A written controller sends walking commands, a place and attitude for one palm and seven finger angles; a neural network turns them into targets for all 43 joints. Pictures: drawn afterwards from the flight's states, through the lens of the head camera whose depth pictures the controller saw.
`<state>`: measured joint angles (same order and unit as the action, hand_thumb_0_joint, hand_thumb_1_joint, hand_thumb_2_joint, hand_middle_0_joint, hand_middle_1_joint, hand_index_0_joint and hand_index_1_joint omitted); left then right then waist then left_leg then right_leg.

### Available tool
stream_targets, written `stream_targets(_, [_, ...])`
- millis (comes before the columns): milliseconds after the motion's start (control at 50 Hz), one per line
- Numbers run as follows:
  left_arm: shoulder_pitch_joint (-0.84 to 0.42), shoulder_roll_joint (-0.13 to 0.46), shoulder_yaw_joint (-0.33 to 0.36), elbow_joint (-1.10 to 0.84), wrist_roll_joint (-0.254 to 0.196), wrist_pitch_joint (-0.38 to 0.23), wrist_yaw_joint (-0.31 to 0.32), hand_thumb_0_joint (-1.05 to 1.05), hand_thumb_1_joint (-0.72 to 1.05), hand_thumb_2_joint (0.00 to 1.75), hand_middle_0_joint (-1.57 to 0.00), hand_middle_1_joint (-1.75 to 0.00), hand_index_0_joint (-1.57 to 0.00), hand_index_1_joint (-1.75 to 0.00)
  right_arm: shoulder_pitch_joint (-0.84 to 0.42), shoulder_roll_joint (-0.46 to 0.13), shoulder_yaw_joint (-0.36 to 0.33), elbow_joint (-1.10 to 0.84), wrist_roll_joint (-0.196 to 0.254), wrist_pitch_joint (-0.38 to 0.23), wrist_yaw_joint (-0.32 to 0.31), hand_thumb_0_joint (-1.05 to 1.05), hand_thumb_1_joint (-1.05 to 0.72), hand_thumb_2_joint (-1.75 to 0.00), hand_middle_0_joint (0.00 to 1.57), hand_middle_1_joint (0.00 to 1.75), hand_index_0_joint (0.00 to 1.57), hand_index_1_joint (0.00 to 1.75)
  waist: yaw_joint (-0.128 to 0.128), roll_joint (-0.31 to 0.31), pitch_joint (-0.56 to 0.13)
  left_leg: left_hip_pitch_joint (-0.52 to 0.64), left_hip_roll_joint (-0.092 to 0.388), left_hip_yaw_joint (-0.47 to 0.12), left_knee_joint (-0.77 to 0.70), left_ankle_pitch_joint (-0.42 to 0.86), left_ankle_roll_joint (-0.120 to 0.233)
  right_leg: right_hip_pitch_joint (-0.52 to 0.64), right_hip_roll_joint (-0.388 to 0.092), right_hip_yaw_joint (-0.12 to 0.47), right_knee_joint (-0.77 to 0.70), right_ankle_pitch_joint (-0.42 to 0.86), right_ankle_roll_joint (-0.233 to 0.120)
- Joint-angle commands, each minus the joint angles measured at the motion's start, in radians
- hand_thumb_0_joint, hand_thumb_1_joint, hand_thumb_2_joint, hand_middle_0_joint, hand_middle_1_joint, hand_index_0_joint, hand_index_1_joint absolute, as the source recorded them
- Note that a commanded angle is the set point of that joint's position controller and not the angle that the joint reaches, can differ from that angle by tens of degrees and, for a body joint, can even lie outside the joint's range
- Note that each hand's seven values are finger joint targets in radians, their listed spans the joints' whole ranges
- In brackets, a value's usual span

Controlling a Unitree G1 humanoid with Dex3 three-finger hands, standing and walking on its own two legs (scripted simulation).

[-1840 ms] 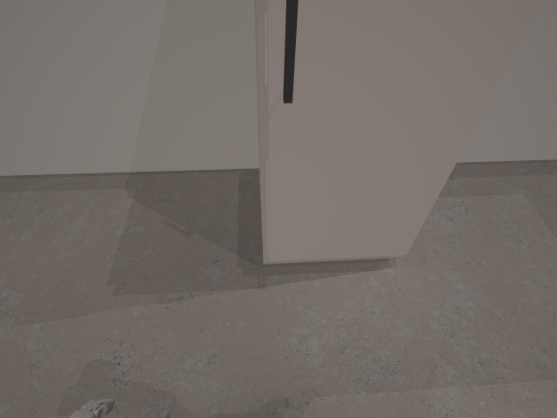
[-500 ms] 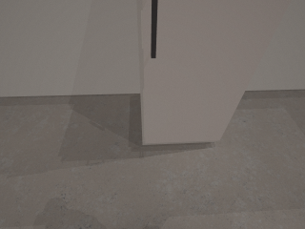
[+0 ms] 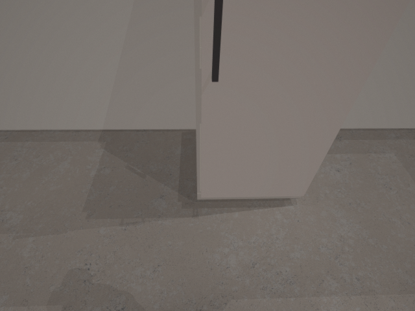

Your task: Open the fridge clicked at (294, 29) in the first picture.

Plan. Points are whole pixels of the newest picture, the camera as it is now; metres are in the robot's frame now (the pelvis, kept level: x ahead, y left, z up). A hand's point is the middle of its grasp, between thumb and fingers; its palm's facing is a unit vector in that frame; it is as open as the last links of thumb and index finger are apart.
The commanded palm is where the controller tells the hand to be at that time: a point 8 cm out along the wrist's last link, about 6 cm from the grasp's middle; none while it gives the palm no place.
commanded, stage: take the last steps up to it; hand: left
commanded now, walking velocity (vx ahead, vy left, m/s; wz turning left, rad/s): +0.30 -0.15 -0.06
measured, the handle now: (216, 31) +0.77 +0.03 +0.20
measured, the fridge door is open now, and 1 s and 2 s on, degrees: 0 0 0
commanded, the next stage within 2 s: come to a stop and stand still in 0.64 s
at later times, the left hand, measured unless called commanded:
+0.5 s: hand out of the picture +0.03 +0.08 -0.17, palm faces +0.08 -0.99 -0.15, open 7.4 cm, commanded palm none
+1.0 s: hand (175, 243) +0.33 +0.11 -0.18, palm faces +0.09 -0.98 -0.17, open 7.3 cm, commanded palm none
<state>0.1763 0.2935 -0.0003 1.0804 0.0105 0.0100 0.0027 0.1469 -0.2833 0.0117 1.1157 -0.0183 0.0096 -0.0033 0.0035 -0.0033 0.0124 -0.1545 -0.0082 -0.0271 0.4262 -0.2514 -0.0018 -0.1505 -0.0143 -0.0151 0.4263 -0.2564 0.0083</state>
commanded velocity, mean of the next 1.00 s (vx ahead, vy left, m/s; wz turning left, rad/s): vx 0.10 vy -0.10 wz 0.00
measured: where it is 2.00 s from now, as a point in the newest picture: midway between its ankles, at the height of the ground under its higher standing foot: outside the picture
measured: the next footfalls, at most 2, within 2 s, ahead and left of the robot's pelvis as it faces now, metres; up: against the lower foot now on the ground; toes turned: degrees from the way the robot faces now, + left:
left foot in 0.66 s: +0.35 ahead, +0.01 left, +0.00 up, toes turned +9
right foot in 1.16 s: +0.35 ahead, -0.23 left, +0.00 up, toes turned -5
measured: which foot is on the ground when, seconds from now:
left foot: down 0.00-0.26, up 0.28-0.64, down 0.66-1.00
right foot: down 0.00-0.68, up 0.70-1.00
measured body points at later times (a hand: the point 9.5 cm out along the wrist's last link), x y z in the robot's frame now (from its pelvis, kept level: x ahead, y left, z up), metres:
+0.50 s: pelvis +0.14 -0.06 -0.01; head +0.16 -0.06 +0.44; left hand +0.03 +0.13 -0.16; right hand +0.16 -0.30 -0.17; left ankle +0.17 +0.05 -0.67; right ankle +0.02 -0.12 -0.74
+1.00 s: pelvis +0.29 -0.07 +0.00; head +0.30 -0.05 +0.45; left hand +0.32 +0.16 -0.17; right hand +0.33 -0.31 -0.14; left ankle +0.31 +0.00 -0.74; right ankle +0.34 -0.25 -0.68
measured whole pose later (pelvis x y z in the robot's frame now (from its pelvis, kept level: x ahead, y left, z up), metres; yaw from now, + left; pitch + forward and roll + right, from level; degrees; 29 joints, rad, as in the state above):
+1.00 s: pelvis +0.29 -0.07 +0.00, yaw +1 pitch -2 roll -1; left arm 0.24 0.18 0.07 1.00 0.02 0.04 0.04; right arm 0.22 -0.14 -0.04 1.06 -0.01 -0.01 -0.05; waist 0.01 -0.04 0.05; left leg -0.22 0.02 0.15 0.48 -0.23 0.07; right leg -0.50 -0.08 0.01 0.96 -0.27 0.05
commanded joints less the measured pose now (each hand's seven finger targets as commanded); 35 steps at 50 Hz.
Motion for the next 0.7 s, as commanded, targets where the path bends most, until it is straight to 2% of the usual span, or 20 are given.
stream_targets(0, [0.064, 0.100, 0.023, -0.021, 0.012, -0.005, -0.006, 0.00, 0.90, 0.90, -0.20, -0.30, -0.20, -0.30, 0.043, -0.129, -0.033, -0.036, -0.011, -0.012, -0.003, 0.00, -0.90, -0.90, 0.20, 0.30, 0.20, 0.30, -0.007, 0.017, 0.103, -0.102, 0.119, -0.126, -0.134, -0.329, 0.044, -0.117, -0.056, 0.073, -0.047, -0.289, -0.030])
stream_targets(60, [0.082, 0.058, 0.026, -0.032, 0.015, -0.014, -0.016, 0.00, 0.90, 0.90, -0.20, -0.30, -0.20, -0.30, 0.110, -0.156, -0.055, -0.030, -0.010, -0.021, -0.011, 0.00, -0.90, -0.90, 0.20, 0.30, 0.20, 0.30, -0.025, 0.123, 0.141, -0.057, 0.230, -0.272, -0.210, -0.385, 0.113, -0.224, 0.003, -0.015, 0.146, -0.184, -0.025])
stream_targets(80, [0.076, 0.041, 0.028, -0.042, 0.017, -0.016, -0.018, 0.00, 0.90, 0.90, -0.20, -0.30, -0.20, -0.30, 0.143, -0.163, -0.064, -0.027, -0.008, -0.026, -0.016, 0.00, -0.90, -0.90, 0.20, 0.30, 0.20, 0.30, -0.035, 0.152, 0.149, -0.014, 0.273, -0.322, -0.224, -0.341, 0.143, -0.284, 0.008, -0.034, 0.205, -0.159, -0.022])
stream_targets(120, [0.061, 0.025, 0.034, -0.069, 0.015, -0.023, -0.023, 0.00, 0.90, 0.90, -0.20, -0.30, -0.20, -0.30, 0.197, -0.154, -0.076, -0.022, -0.009, -0.037, -0.025, 0.00, -0.90, -0.90, 0.20, 0.30, 0.20, 0.30, -0.050, 0.167, 0.137, 0.082, 0.313, -0.344, -0.195, -0.117, 0.184, -0.367, -0.015, -0.019, 0.255, -0.200, -0.022])
stream_targets(160, [0.076, 0.011, 0.045, -0.069, 0.011, -0.035, -0.028, 0.00, 0.90, 0.90, -0.20, -0.30, -0.20, -0.30, 0.213, -0.129, -0.078, -0.014, -0.010, -0.046, -0.033, 0.00, -0.90, -0.90, 0.20, 0.30, 0.20, 0.30, -0.039, 0.167, 0.101, 0.095, 0.311, -0.280, -0.113, 0.129, 0.177, -0.312, -0.026, -0.021, 0.199, -0.202, -0.025])
stream_targets(200, [0.255, 0.007, 0.059, -0.009, 0.011, -0.046, -0.029, 0.00, 0.90, 0.90, -0.20, -0.30, -0.20, -0.30, 0.152, -0.094, -0.074, -0.029, -0.005, -0.049, -0.035, 0.00, -0.90, -0.90, 0.20, 0.30, 0.20, 0.30, 0.050, 0.074, 0.003, -0.108, 0.202, -0.087, 0.124, 0.152, 0.089, 0.066, -0.033, -0.017, -0.026, -0.019, -0.044])
stream_targets(220, [0.389, 0.091, 0.080, 0.033, 0.019, -0.055, -0.015, 0.00, 0.90, 0.90, -0.20, -0.30, -0.20, -0.30, 0.130, -0.015, -0.059, -0.059, 0.007, -0.058, -0.029, 0.00, -0.90, -0.90, 0.20, 0.30, 0.20, 0.30, 0.094, -0.190, -0.055, -0.356, 0.071, 0.078, 0.391, -0.034, 0.031, 0.298, -0.216, 0.239, -0.126, 0.022, -0.092])
stream_targets(240, [0.487, 0.134, 0.087, 0.064, 0.008, -0.059, 0.001, 0.00, 0.90, 0.90, -0.20, -0.30, -0.20, -0.30, 0.052, 0.013, -0.050, -0.103, 0.005, -0.060, -0.024, 0.00, -0.90, -0.90, 0.20, 0.30, 0.20, 0.30, 0.128, -0.305, -0.028, -0.512, 0.014, 0.100, 0.583, -0.320, 0.020, 0.331, -0.355, 0.431, -0.186, 0.162, -0.143])
stream_targets(260, [0.482, 0.095, 0.077, 0.076, 0.004, -0.063, 0.010, 0.00, 0.90, 0.90, -0.20, -0.30, -0.20, -0.30, 0.043, -0.017, -0.063, -0.094, 0.002, -0.060, -0.023, 0.00, -0.90, -0.90, 0.20, 0.30, 0.20, 0.30, 0.114, -0.218, 0.027, -0.530, 0.060, 0.027, 0.686, -0.295, 0.035, 0.269, -0.343, 0.395, -0.180, 0.206, -0.157])
stream_targets(300, [0.411, 0.009, 0.056, 0.061, 0.011, -0.064, 0.015, 0.00, 0.90, 0.90, -0.20, -0.30, -0.20, -0.30, 0.025, 0.025, -0.068, -0.082, -0.001, -0.057, -0.015, 0.00, -0.90, -0.90, 0.20, 0.30, 0.20, 0.30, 0.069, -0.064, 0.113, -0.568, 0.100, 0.049, 0.779, -0.187, 0.025, 0.191, -0.305, 0.305, -0.183, 0.256, -0.209])
stream_targets(340, [0.388, -0.038, 0.042, 0.053, 0.014, -0.073, 0.020, 0.00, 0.90, 0.90, -0.20, -0.30, -0.20, -0.30, 0.045, 0.059, -0.068, -0.065, -0.009, -0.050, -0.004, 0.00, -0.90, -0.90, 0.20, 0.30, 0.20, 0.30, 0.036, -0.017, 0.111, -0.549, 0.110, 0.077, 0.783, -0.112, 0.017, 0.163, -0.245, 0.179, -0.173, 0.351, -0.192])
stream_targets(400, [0.390, -0.069, 0.030, 0.060, 0.019, -0.085, 0.029, 0.00, 0.90, 0.90, -0.20, -0.30, -0.20, -0.30, 0.054, 0.084, -0.070, -0.070, -0.010, -0.036, 0.003, 0.00, -0.90, -0.90, 0.20, 0.30, 0.20, 0.30, 0.001, -0.080, 0.118, -0.531, 0.105, 0.118, 0.729, -0.047, 0.008, 0.116, -0.198, 0.082, -0.187, 0.481, -0.175])
stream_targets(500, [0.433, -0.085, 0.025, 0.093, 0.019, -0.087, 0.041, 0.00, 0.90, 0.90, -0.20, -0.30, -0.20, -0.30, -0.047, 0.101, -0.064, -0.109, -0.003, -0.039, 0.010, 0.00, -0.90, -0.90, 0.20, 0.30, 0.20, 0.30, 0.012, -0.094, 0.148, -0.501, 0.082, 0.183, 0.483, 0.013, 0.020, 0.142, -0.161, 0.032, -0.188, 0.686, -0.153])
stream_targets(540, [0.421, -0.074, 0.027, 0.098, 0.020, -0.087, 0.044, 0.00, 0.90, 0.90, -0.20, -0.30, -0.20, -0.30, -0.031, 0.111, -0.061, -0.110, -0.002, -0.050, 0.006, 0.00, -0.90, -0.90, 0.20, 0.30, 0.20, 0.30, -0.010, -0.094, 0.116, -0.375, 0.047, 0.213, 0.354, 0.012, 0.044, 0.144, -0.159, 0.011, -0.126, 0.855, -0.157])
stream_targets(580, [0.403, -0.049, 0.038, 0.096, 0.014, -0.091, 0.041, 0.00, 0.90, 0.90, -0.20, -0.30, -0.20, -0.30, 0.070, 0.093, -0.066, -0.081, -0.001, -0.061, -0.010, 0.00, -0.90, -0.90, 0.20, 0.30, 0.20, 0.30, -0.056, -0.087, 0.041, -0.197, -0.018, 0.249, 0.268, 0.038, 0.073, 0.156, -0.144, -0.013, 0.022, 1.069, -0.145])
stream_targets(600, [0.385, -0.037, 0.042, 0.093, 0.009, -0.090, 0.039, 0.00, 0.90, 0.90, -0.20, -0.30, -0.20, -0.30, 0.184, 0.072, -0.072, -0.049, -0.003, -0.065, -0.019, 0.00, -0.90, -0.90, 0.20, 0.30, 0.20, 0.30, -0.109, -0.084, -0.010, -0.074, -0.021, 0.230, 0.185, 0.104, 0.087, 0.136, -0.128, -0.031, 0.166, 1.061, -0.125])
stream_targets(620, [0.386, -0.044, 0.044, 0.084, 0.001, -0.089, 0.036, 0.00, 0.90, 0.90, -0.20, -0.30, -0.20, -0.30, 0.317, 0.025, -0.085, -0.013, -0.010, -0.066, -0.028, 0.00, -0.90, -0.90, 0.20, 0.30, 0.20, 0.30, -0.162, -0.037, -0.091, 0.151, 0.055, 0.135, 0.128, 0.241, 0.118, 0.001, -0.105, -0.035, 0.382, 0.879, -0.097])
stream_targets(640, [0.431, -0.096, 0.042, 0.065, -0.013, -0.083, 0.030, 0.00, 0.90, 0.90, -0.20, -0.30, -0.20, -0.30, 0.426, -0.077, -0.109, 0.004, -0.022, -0.068, -0.040, 0.00, -0.90, -0.90, 0.20, 0.30, 0.20, 0.30, -0.163, 0.172, -0.217, 0.359, 0.365, -0.283, 0.082, 0.452, 0.245, -0.237, 0.025, -0.074, 0.744, 0.175, -0.056])
stream_targets(660, [0.426, -0.101, 0.037, 0.032, -0.012, -0.078, 0.030, 0.00, 0.90, 0.90, -0.20, -0.30, -0.20, -0.30, 0.421, -0.107, -0.102, 0.002, -0.002, -0.059, -0.046, 0.00, -0.90, -0.90, 0.20, 0.30, 0.20, 0.30, -0.117, 0.177, -0.237, 0.330, 0.534, -0.529, -0.079, 0.510, 0.335, -0.339, 0.072, 0.017, 0.970, -0.291, -0.062])
stream_targets(680, [0.374, -0.083, 0.045, 0.026, 0.001, -0.061, 0.033, 0.00, 0.90, 0.90, -0.20, -0.30, -0.20, -0.30, 0.317, -0.087, -0.098, -0.018, 0.011, -0.052, -0.045, 0.00, -0.90, -0.90, 0.20, 0.30, 0.20, 0.30, -0.080, 0.051, -0.089, 0.155, 0.537, -0.469, -0.150, 0.280, 0.334, -0.363, 0.004, 0.073, 1.001, -0.249, -0.069])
